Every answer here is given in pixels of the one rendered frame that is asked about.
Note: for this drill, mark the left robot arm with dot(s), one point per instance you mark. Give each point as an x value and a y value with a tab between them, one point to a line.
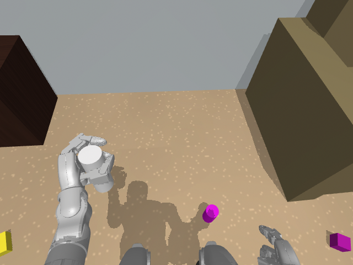
71	240

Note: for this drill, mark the sofa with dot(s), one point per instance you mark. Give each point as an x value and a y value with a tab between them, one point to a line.
301	95

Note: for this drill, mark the left robot hand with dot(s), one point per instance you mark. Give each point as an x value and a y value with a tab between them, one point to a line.
70	171

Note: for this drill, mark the right robot hand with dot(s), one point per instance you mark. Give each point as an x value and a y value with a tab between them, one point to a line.
282	254

